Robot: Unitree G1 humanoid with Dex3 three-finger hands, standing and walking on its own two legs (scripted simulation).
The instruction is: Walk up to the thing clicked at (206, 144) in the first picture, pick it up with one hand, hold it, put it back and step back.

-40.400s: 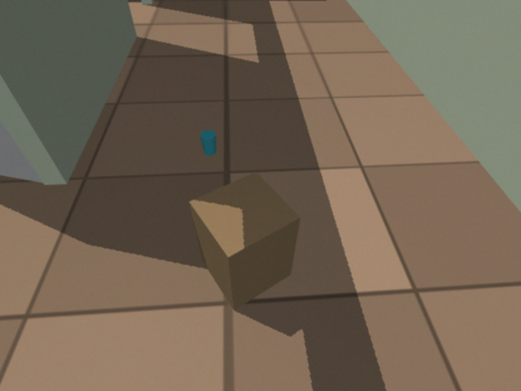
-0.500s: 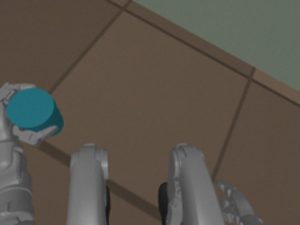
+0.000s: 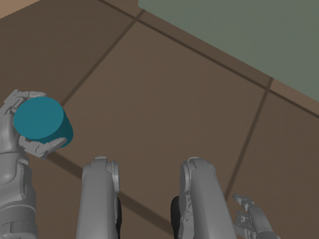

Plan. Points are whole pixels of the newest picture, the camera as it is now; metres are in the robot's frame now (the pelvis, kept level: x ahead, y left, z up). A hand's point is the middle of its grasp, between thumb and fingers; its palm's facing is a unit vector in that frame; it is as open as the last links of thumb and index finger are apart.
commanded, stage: lift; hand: left
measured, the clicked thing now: (50, 127) +0.38 +0.26 -0.05
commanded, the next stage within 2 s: hold in 1.88 s
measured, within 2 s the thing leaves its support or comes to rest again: neither
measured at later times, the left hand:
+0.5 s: hand (5, 95) +0.37 +0.25 +0.13, palm faces +0.25 -0.97 -0.06, open 11.7 cm
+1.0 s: hand out of the picture +0.38 +0.24 +0.27, palm faces +0.24 -0.97 -0.04, open 11.7 cm
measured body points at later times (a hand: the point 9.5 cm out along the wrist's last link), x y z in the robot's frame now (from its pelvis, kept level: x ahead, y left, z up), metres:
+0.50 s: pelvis +0.03 +0.00 +0.13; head +0.19 +0.04 +0.55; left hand +0.35 +0.30 +0.14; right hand +0.21 -0.23 +0.01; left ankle +0.09 +0.13 -0.37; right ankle +0.09 -0.12 -0.37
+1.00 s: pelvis +0.06 +0.01 +0.25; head +0.16 +0.04 +0.69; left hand +0.36 +0.29 +0.28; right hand +0.22 -0.22 +0.15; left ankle +0.09 +0.13 -0.37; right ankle +0.09 -0.12 -0.37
